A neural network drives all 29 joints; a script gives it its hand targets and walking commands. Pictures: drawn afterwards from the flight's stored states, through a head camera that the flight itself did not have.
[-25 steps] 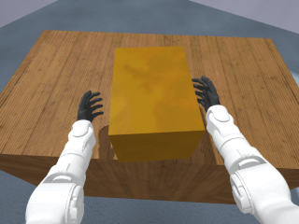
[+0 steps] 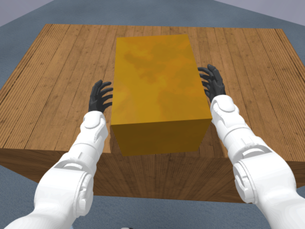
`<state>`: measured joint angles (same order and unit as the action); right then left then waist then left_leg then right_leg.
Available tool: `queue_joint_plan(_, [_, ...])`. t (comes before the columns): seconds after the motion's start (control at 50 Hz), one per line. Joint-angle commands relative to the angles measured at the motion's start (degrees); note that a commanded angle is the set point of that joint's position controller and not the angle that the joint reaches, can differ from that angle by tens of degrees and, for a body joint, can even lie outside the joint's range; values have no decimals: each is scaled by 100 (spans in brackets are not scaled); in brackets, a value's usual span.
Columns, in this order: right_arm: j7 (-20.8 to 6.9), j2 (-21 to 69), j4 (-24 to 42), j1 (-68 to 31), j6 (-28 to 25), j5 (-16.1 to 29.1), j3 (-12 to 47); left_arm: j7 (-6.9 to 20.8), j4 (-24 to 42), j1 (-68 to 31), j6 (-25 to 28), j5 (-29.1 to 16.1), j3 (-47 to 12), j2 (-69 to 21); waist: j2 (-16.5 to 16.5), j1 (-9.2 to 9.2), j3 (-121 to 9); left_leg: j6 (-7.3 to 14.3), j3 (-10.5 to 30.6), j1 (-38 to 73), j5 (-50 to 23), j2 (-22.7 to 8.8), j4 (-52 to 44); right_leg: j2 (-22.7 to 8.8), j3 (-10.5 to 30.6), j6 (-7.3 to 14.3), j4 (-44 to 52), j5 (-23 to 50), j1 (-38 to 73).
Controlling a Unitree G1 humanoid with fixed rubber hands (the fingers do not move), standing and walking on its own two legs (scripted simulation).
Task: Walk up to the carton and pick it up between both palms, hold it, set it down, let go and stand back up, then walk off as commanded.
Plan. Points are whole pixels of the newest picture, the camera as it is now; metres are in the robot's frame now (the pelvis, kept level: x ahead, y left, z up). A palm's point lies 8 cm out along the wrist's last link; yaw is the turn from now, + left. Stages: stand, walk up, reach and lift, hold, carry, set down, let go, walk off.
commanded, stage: reach and lift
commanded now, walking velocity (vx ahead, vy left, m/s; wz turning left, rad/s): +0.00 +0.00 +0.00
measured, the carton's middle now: (156, 93) +0.51 +0.05 +0.04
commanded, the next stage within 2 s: none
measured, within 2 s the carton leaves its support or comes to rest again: leaves its support in 1.60 s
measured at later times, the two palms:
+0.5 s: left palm (100, 114) +0.41 +0.19 +0.05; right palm (215, 100) +0.46 -0.11 +0.08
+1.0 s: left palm (99, 117) +0.40 +0.19 +0.05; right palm (215, 102) +0.45 -0.11 +0.08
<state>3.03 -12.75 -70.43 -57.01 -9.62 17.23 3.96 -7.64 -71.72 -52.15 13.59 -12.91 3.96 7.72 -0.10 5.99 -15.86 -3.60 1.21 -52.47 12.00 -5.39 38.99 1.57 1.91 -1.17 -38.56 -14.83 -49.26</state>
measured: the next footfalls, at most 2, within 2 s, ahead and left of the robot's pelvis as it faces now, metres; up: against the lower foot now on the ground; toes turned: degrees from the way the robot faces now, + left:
none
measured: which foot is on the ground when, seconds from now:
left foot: down 0.00-1.00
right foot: down 0.00-1.00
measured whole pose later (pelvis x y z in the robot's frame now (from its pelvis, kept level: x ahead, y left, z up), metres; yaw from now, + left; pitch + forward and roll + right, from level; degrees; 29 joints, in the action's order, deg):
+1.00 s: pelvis +0.03 -0.01 +0.03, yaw +1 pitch +16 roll -1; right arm 2.9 -0.5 -66.3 -46.1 -18.6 -18.4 -27.0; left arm -6.4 -70.5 -43.1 20.8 9.4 24.3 1.3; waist 0.8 4.5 -8.1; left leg -3.9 0.5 -32.0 8.5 -4.8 24.8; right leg 0.6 1.6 -0.7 -25.8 -12.2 -29.3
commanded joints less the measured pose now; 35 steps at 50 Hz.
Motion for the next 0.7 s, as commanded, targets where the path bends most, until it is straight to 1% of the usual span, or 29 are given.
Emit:
queue_joint_plan(0.0, [-60, -412, 1239, -3325, -388, -428, -435, -89, 1559, -3121, 430, 318, 117, 189, 195, 62, -4636, -61, -585, 3261, -2071, 374, 52, 325, -633, 36, 430, 1201, 1585])
queue_joint_plan(0.04, [-7, -262, 1190, -3221, -304, -528, -477, -132, 1484, -3061, 340, 459, 307, 264, 244, 53, -4602, -21, -651, 3080, -2106, 420, 119, 278, -545, 8, 442, 1553, 1844])
queue_joint_plan(0.06, [-19, -64, 1626, -3177, -381, -439, -299, -156, 1769, -2821, 409, 628, 438, 125, 211, 231, -4906, -26, -667, 3085, -2287, 436, 143, 287, -502, -4, 331, 1775, 2176])
queue_joint_plan(0.12, [7, 177, 1326, -2940, -310, -817, -648, -143, 1622, -2731, 357, 990, 585, -75, 171, 87, -4881, -19, -669, 3180, -2298, 430, 32, 289, -491, -8, 433, 2201, 2337])
queue_joint_plan(0.14, [-3, 231, 1355, -3029, -273, -927, -768, -135, 1814, -3019, 375, 1039, 684, -148, 167, 96, -4905, -32, -705, 3085, -2255, 444, -8, 264, -484, -2, 445, 2140, 2408])
queue_joint_plan(0.16, [-33, 281, 1367, -2953, -337, -1037, -896, -116, 1764, -2952, 336, 1160, 614, -417, 8, -3, -4681, -60, -684, 3373, -2236, 430, -82, 255, -537, -16, 518, 2026, 2349])
queue_joint_plan(0.2, [-185, 1134, 1481, -2972, -356, -1374, -807, 69, 1896, -3001, 412, 1375, 656, -992, -30, 157, -4561, -38, -732, 3391, -2360, 448, -72, 184, -521, 16, 534, 2147, 2512])
queue_joint_plan(0.22, [-223, 1363, 1361, -2850, -388, -1633, -975, 139, 1834, -2936, 440, 1545, 754, -1259, 121, 133, -4648, -47, -749, 3441, -2459, 435, -150, 227, -580, -5, 529, 2234, 2568])
queue_joint_plan(0.24, [-311, 1761, 1580, -2915, -464, -1895, -1025, 265, 1773, -2931, 457, 1650, 619, -1636, 135, 6, -4658, -67, -717, 3607, -2635, 433, -181, 198, -607, -26, 577, 2605, 2766])
queue_joint_plan(0.26, [-396, 2264, 1602, -2886, -513, -2227, -1079, 422, 1651, -3040, 507, 1910, 784, -1926, 172, -15, -4407, -25, -744, 3555, -2441, 479, -224, 132, -569, -27, 608, 2567, 2924])
queue_joint_plan(0.28, [-572, 3412, 1562, -2861, -581, -2610, -1004, 620, 1655, -3045, 533, 2248, 673, -2832, 164, 82, -4483, -19, -795, 3610, -2612, 485, -312, 101, -606, -53, 588, 2840, 3125])
queue_joint_plan(0.3, [-686, 4260, 1477, -2747, -688, -2903, -745, 806, 1428, -2814, 569, 2411, 420, -3463, 358, -17, -4355, 7, -779, 3500, -2766, 515, -397, 103, -596, -87, 519, 3318, 3449])
queue_joint_plan(0.32, [-768, 4401, 1415, -2674, -731, -2988, -730, 832, 1341, -2909, 615, 2479, 441, -3516, 220, 90, -4381, -16, -839, 3462, -2885, 495, -386, 96, -557, -96, 465, 3510, 3558])
queue_joint_plan(0.34, [-766, 4489, 1398, -2466, -814, -3223, -890, 906, 1121, -2842, 666, 2469, 328, -3586, 175, -161, -4370, -51, -799, 3588, -3008, 482, -434, 94, -569, -76, 530, 3744, 3556])
queue_joint_plan(0.36, [-786, 4445, 1120, -2324, -793, -3389, -1039, 937, 1078, -3029, 674, 2538, 369, -3592, 264, -245, -3990, -61, -801, 3633, -2815, 447, -557, 118, -628, -81, 585, 3474, 3568])
queue_joint_plan(0.38, [-817, 4560, 973, -2222, -849, -3399, -1024, 940, 1202, -2933, 754, 2517, 409, -3572, 64, -53, -3773, -47, -831, 3636, -2866, 503, -568, 79, -550, -39, 666, 3342, 3697])
queue_joint_plan(0.4, [-826, 4589, 996, -2269, -936, -3425, -1085, 899, 1124, -3038, 751, 2529, 279, -3708, -63, -40, -3895, -91, -830, 3784, -3059, 449, -549, 158, -621, -5, 682, 3280, 3481])
queue_joint_plan(0.42, [-840, 4548, 856, -2225, -957, -3436, -1214, 864, 1136, -2856, 742, 2571, 362, -3674, -126, -14, -3723, -97, -839, 3771, -2808, 471, -577, 140, -590, 34, 772, 2923, 3405])
queue_joint_plan(0.44, [-841, 4448, 742, -2135, -951, -3614, -1416, 886, 906, -2863, 760, 2516, 413, -3600, 9, -117, -3257, -53, -829, 3690, -2399, 443, -697, 124, -571, 56, 898, 2666, 3333])
queue_joint_plan(0.46, [-880, 4497, 686, -2062, -998, -3591, -1318, 851, 1062, -2928, 846, 2416, 286, -3747, -141, -124, -3333, -123, -822, 3827, -2714, 419, -688, 126, -584, 89, 913, 2758, 3294])
queue_joint_plan(0.5, [-936, 4488, 911, -2340, -1125, -3617, -1257, 829, 1121, -2863, 914, 2355, 193, -3823, 81, -79, -3364, -101, -816, 3893, -2717, 406, -647, 145, -619, 48, 989, 2687, 3238])
queue_joint_plan(0.52, [-922, 4511, 760, -2075, -1071, -3705, -1220, 851, 1021, -2834, 921, 2540, 468, -3525, 59, 59, -3082, -45, -897, 3578, -2359, 432, -832, 70, -497, 37, 1032, 2700, 3488])
queue_joint_plan(0.54, [-918, 4395, 865, -2199, -1145, -3780, -1325, 850, 1077, -2836, 914, 2504, 351, -3567, 139, -64, -3035, -27, -879, 3809, -2488, 409, -834, 79, -581, -3, 1006, 2902, 3480])
queue_joint_plan(0.56, [-863, 4445, 635, -2087, -1068, -3935, -1446, 927, 790, -2790, 883, 2598, 642, -3317, 417, -96, -2741, 65, -918, 3552, -2064, 444, -917, 22, -558, -59, 1027, 2771, 3646])
queue_joint_plan(0.58, [-874, 4518, 722, -2057, -1046, -3912, -1376, 951, 806, -2785, 961, 2552, 709, -3275, 427, -18, -2730, 87, -985, 3258, -1921, 488, -982, -43, -504, -96, 988, 2831, 3901])
queue_joint_plan(0.62, [-880, 4395, 561, -2009, -1024, -3996, -1661, 919, 747, -2919, 911, 2575, 646, -3271, 314, -220, -2737, 90, -946, 3367, -1675, 431, -1192, -36, -537, -70, 1125, 2420, 3648])
queue_joint_plan(0.64, [-879, 4564, 727, -2011, -1027, -3969, -1446, 965, 848, -2738, 926, 2573, 746, -3217, 437, 18, -2766, 133, -1016, 3416, -1761, 463, -1179, -51, -490, -60, 1168, 2499, 3929])
queue_joint_plan(0.66, [-866, 4690, 711, -2017, -1102, -3993, -1430, 964, 874, -2924, 1013, 2552, 634, -3295, 320, -112, -3068, 106, -1009, 3297, -1731, 478, -1150, -84, -451, -59, 1061, 2716, 3917])
queue_joint_plan(0.68, [-890, 4667, 823, -1990, -1162, -3895, -1361, 915, 856, -2889, 996, 2548, 469, -3453, 75, -127, -3254, 58, -1028, 3442, -1893, 484, -1185, -48, -481, -25, 1066, 2871, 3842])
